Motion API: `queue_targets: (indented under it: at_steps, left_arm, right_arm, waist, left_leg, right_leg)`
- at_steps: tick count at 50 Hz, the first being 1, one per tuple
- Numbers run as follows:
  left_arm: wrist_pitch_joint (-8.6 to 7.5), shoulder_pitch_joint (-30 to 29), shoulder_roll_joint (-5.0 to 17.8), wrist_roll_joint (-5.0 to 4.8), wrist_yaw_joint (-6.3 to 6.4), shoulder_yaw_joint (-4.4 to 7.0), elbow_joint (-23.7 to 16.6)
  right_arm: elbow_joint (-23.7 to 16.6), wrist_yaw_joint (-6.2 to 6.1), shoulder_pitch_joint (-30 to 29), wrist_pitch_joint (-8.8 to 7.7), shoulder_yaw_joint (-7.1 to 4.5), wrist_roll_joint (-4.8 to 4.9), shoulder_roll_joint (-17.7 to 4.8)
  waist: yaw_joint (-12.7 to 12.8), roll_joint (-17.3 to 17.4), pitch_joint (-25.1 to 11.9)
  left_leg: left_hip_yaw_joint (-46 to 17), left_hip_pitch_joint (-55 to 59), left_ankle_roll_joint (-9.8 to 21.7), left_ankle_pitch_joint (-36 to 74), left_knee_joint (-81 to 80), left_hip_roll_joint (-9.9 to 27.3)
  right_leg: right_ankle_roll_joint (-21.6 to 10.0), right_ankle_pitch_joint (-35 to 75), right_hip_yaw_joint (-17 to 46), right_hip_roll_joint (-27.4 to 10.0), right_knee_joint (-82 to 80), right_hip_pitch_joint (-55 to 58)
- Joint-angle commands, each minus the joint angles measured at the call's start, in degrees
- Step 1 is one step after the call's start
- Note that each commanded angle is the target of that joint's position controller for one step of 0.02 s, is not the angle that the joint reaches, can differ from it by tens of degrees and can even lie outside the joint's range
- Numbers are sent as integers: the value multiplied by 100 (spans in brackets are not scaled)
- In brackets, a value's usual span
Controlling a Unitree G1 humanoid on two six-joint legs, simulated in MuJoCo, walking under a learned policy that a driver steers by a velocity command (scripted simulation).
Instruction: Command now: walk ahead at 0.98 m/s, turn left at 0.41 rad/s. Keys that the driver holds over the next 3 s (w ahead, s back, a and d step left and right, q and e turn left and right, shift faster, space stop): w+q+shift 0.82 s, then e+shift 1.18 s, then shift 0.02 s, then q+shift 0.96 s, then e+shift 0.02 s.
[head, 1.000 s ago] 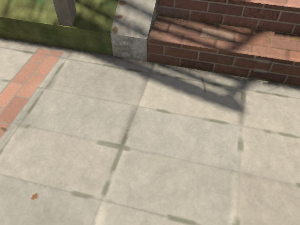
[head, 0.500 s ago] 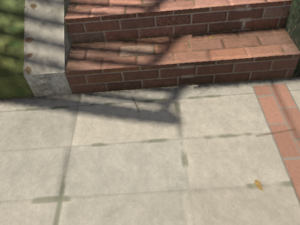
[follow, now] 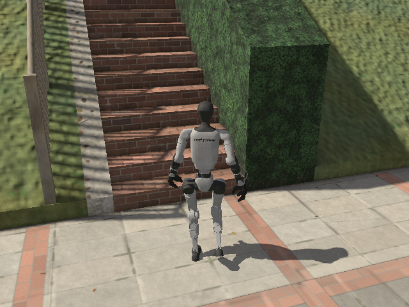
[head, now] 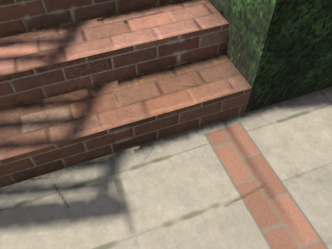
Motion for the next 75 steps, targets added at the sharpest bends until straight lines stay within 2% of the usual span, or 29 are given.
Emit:
queue_targets:
  at_steps: [1, 8, 12, 13, 15, 18, 23, 29, 33, 34, 35, 36, 37, 39, 43, 47, 49, 53, 55, 57, 58, 59, 60, 61, 62, 64, 65, 69, 75]
  left_arm:
    - [26, -147, 154, 129, -37, -121, -716]
    - [11, -1703, 193, -164, -116, -319, -1379]
    - [-76, -439, 701, -130, 127, -63, -1086]
    - [-108, 583, 1050, -67, 256, 80, -925]
    - [-31, 1356, 1665, 102, 294, 321, -724]
    - [-40, 553, 482, -8, 178, 120, -625]
    - [-218, 889, 163, -253, 64, 48, -9]
    - [-307, 711, 869, -258, 115, 163, 124]
    - [6, 555, 1410, -162, 290, 270, -24]
    - [90, 395, 1367, -137, 267, 265, -141]
    - [92, 292, 828, -31, 141, 172, -205]
    - [-4, 1016, 637, -142, 118, 52, -864]
    - [-137, 615, 864, -95, 157, 8, -983]
    - [-141, 307, 788, -2, 205, -79, -1004]
    - [271, 281, 411, 108, 198, -214, -1113]
    - [421, -718, -299, -103, 470, -309, -1571]
    - [287, -2449, -686, -15, 441, -480, -2158]
    - [499, -2092, -746, -116, 196, -745, -2337]
    - [699, -926, -395, -269, 283, -601, -1900]
    - [858, 1485, 250, -249, 321, -221, -1011]
    - [771, 1684, 850, -189, 268, 26, -887]
    - [732, 1040, 1440, -236, 353, 170, -913]
    - [777, 752, 1273, -437, 499, 321, -1035]
    - [836, 1541, 762, 118, -66, 77, -890]
    - [839, 1105, 523, 33, -234, 85, -483]
    - [615, 584, -153, 11, -265, -200, 395]
    - [541, 846, -399, 44, -203, -248, 645]
    - [51, 1381, 393, 142, -262, -70, 557]
    - [55, 2303, 455, 138, -191, -198, 528]
  right_arm:
    - [-203, -30, 210, -202, 20, 67, -288]
    - [-421, 37, 510, -230, -152, 205, -735]
    - [-328, 15, 700, -164, -232, 206, -1006]
    - [-456, 44, 450, -207, -224, 229, -922]
    - [-989, -44, 706, -174, 61, 442, -59]
    - [-895, 76, -486, 35, 13, 108, -271]
    - [-1442, 315, -1314, 333, 137, -58, 79]
    - [-1951, 497, -2454, 274, 309, -71, -140]
    - [-1302, 302, -185, 225, 90, -61, -800]
    - [-904, 192, 852, 189, -60, -83, -1044]
    - [-857, 58, 456, 263, -241, 115, -1386]
    - [-1188, 36, -14, 366, -358, -120, -2215]
    - [-1383, -48, 120, 420, -385, -77, -2028]
    - [-1260, -147, -291, 305, -226, 8, -1389]
    - [-1195, -144, -442, -18, 14, 68, -923]
    - [-475, -60, 645, -155, 68, -9, -824]
    - [27, -301, 2289, -149, 110, -218, -562]
    - [-53, -413, 720, 118, 334, 19, -354]
    - [-455, -456, -6, -93, 248, 470, -881]
    - [-715, -365, -984, -227, -105, 497, -1699]
    - [-982, -310, -1320, -255, -172, 416, -1499]
    - [-1366, -103, -434, -288, 53, 62, -628]
    - [-1560, 86, -134, -277, 169, -200, -503]
    - [-1451, 405, 246, 164, -33, 313, -872]
    - [-1515, 387, -376, 232, -96, 366, -1051]
    - [-1759, 124, -528, 199, 278, -350, -257]
    - [-1882, 62, -816, 160, 465, -378, 15]
    - [-2486, -76, -1799, -2, 625, 316, 304]
    - [-2664, -110, -2331, -124, 733, 220, 462]
  waist:
    - [410, 290, 217]
    - [-50, 406, 341]
    - [541, 301, -774]
    - [1055, 294, -1311]
    - [830, -1820, -2596]
    - [666, -94, -561]
    - [268, -369, -37]
    - [103, -93, 443]
    - [-1128, -658, -923]
    - [-1480, -253, -1331]
    - [-1014, 1109, -688]
    - [-147, 1808, -1696]
    - [-481, 670, -2138]
    - [74, -250, -636]
    - [554, -473, -99]
    - [159, 428, 0]
    - [-767, 527, 181]
    - [406, -736, -57]
    - [964, 39, -1172]
    - [1955, 1218, -2547]
    - [2213, -98, -2233]
    - [856, -2213, -2545]
    - [688, -590, -3275]
    - [1226, 367, -1750]
    - [958, 1069, -1147]
    - [-63, 586, -888]
    - [-92, 256, -781]
    - [-272, -299, -886]
    - [21, -469, -142]
  left_leg:
    - [-2835, 376, 1176, -491, -1796, 1532]
    - [-2085, -281, 669, 1708, -2134, 1205]
    - [-1832, 588, 239, 3782, 523, 946]
    - [-1716, -312, 144, 2882, 1903, 740]
    - [-661, -2579, 91, -1369, 4910, 401]
    - [-483, -2808, 58, -283, 4593, 1139]
    - [-249, -3142, -10, 108, 4335, 1472]
    - [933, -1386, 263, 1478, 1560, 890]
    - [902, 937, 735, 716, 1358, 270]
    - [537, 2395, 925, 649, 861, 220]
    - [-297, 3054, 957, 898, 616, 656]
    - [-3360, 4478, 2270, 1495, 76, 2045]
    - [-4147, 4410, 2278, 325, -876, 2251]
    - [-3503, 2366, 1752, 384, -1459, 1890]
    - [-2147, 542, 1431, 4491, -1273, 1506]
    - [-1617, 1976, 942, 5419, -683, 1847]
    - [-1736, 4062, 711, 5897, -322, 2098]
    - [48, 1361, -8, 5580, -2451, 1614]
    - [102, -234, 143, 9576, -1699, 1642]
    - [180, 1311, -209, 10918, 997, 1857]
    - [330, 401, -607, 5125, 4721, 763]
    - [-311, -1798, -1073, -1114, 7656, -539]
    - [-920, -2179, -808, -256, 8216, -236]
    - [-2350, -4092, -733, 381, 9164, -396]
    - [-2093, -4372, -611, 562, 8953, -135]
    - [-1530, -4536, -30, 360, 8009, 383]
    - [-1242, -4954, 185, -99, 8019, 459]
    - [-60, -4414, -262, 207, 8220, 678]
    - [-375, -6139, -391, 210, 9722, 600]
  right_leg:
    - [316, -224, 203, -571, -740, -1328]
    - [609, 2025, -394, -183, -3772, 609]
    - [362, 1037, -395, 64, -4505, 2390]
    - [204, 384, 210, -642, -4369, 3711]
    - [-567, -2530, 4509, -3122, -5546, 5187]
    - [-292, -619, 2043, -2161, -5823, 3111]
    - [2, 2006, -3, -1805, -6117, 2466]
    - [357, 4679, -1785, -1217, -6443, 1780]
    - [322, 7862, -1650, -1594, -3127, 2350]
    - [337, 6346, -1617, -1383, -1192, 1416]
    - [486, -96, -1617, -204, 1006, -524]
    - [694, -1310, -777, 149, 2849, -2463]
    - [629, -828, 86, -160, 2664, -2644]
    - [619, -374, 99, -635, 1537, -2306]
    - [818, -586, -435, -726, 1550, -1676]
    - [163, -2016, -498, -352, 5588, -5034]
    - [-209, -3474, -99, -112, 6794, -7458]
    - [-305, -2041, -1311, -39, 2502, -3752]
    - [-101, -508, -1656, 451, 756, 647]
    - [-148, 399, -875, 596, -806, 1833]
    - [-951, 1501, 774, 336, -2915, 2330]
    - [-1884, 9394, 4020, -1370, -3364, 3683]
    - [-1955, 7425, 5079, -1562, -4359, 3311]
    - [-1827, 5248, 5902, -1919, -4905, 2926]
    - [-1429, 4437, 5113, -1533, -4556, 2242]
    - [-795, 3265, 2775, -615, -4457, 1150]
    - [-650, 3212, 1992, -371, -4430, 1023]
    - [399, 2582, 1479, 122, -4771, -243]
    - [208, 482, 2490, 56, -4619, 380]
